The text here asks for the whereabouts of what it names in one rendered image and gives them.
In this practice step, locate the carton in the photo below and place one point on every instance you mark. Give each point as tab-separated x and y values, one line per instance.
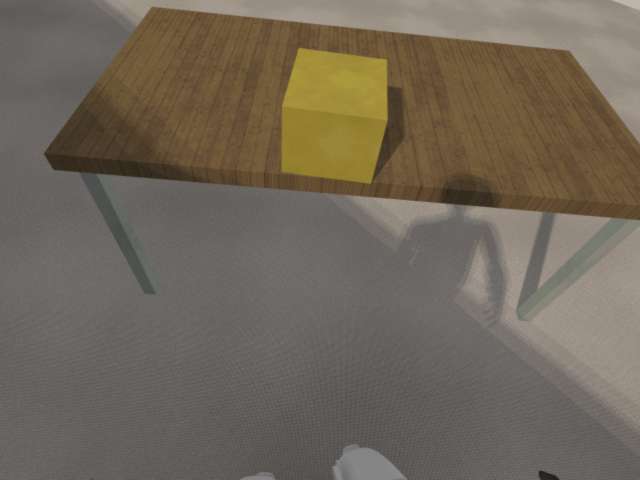
334	115

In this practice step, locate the right robot thigh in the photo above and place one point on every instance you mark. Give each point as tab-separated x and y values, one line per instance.
365	464

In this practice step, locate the table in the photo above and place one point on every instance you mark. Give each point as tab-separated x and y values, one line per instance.
196	96

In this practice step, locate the robot right shin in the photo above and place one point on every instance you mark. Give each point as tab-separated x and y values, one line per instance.
350	448

